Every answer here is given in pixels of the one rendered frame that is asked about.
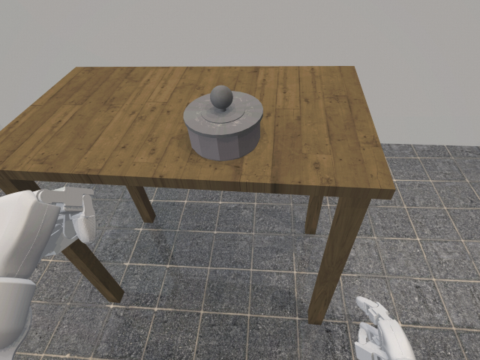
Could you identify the knob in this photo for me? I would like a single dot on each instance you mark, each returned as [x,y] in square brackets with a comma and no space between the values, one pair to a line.
[221,97]

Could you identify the table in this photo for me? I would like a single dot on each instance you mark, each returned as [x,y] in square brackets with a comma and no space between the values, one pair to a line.
[125,126]

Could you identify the pot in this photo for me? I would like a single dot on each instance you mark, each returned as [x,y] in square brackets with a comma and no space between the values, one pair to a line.
[225,149]

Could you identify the robot left forearm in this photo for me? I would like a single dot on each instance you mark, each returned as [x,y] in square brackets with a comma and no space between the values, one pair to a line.
[15,314]

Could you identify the robot right hand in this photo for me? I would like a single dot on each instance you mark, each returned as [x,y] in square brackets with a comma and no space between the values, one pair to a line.
[388,342]

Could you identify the robot left hand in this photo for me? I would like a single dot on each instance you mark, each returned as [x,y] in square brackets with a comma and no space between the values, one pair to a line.
[42,223]

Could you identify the lid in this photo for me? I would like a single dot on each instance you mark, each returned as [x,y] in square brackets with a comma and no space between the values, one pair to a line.
[203,118]

